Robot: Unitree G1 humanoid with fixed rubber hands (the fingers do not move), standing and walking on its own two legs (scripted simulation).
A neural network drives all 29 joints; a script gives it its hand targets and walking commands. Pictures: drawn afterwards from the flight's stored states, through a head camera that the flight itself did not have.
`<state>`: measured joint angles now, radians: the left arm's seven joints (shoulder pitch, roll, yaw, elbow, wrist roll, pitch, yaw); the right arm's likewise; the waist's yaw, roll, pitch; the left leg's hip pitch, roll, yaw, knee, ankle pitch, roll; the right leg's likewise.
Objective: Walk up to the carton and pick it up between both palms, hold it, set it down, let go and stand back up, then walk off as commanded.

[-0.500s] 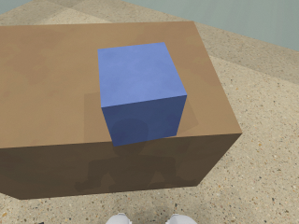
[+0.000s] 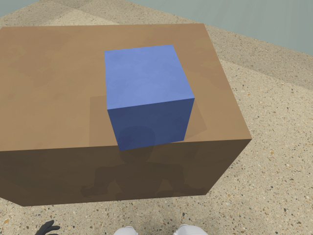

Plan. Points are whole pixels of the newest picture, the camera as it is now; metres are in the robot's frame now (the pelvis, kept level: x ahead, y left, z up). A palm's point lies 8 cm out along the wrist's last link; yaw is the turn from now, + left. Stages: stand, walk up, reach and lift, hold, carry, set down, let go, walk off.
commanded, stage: walk up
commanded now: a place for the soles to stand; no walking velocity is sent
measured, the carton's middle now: (145, 97) +0.49 +0.04 +0.03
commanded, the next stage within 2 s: reach and lift in 1.82 s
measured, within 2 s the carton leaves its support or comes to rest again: neither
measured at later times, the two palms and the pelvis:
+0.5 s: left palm out of the picture +0.12 +0.32 -0.10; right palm out of the picture +0.06 -0.32 -0.09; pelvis +0.01 +0.01 +0.00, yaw +0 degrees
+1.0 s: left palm out of the picture +0.15 +0.33 -0.10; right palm out of the picture +0.10 -0.30 -0.09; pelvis +0.05 +0.02 +0.00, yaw +1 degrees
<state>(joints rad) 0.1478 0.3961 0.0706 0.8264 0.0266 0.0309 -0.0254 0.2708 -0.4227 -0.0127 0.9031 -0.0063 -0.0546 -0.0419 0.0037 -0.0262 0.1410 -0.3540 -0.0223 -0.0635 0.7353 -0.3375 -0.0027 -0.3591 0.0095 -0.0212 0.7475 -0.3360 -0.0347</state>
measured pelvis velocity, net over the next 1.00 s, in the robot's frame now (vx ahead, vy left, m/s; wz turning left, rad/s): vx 0.05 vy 0.02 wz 0.02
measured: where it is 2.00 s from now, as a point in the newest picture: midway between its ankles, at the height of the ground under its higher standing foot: outside the picture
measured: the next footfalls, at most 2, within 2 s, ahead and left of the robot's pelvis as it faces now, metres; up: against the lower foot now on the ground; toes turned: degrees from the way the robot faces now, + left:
none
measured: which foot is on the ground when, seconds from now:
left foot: down 0.00-1.00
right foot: down 0.00-1.00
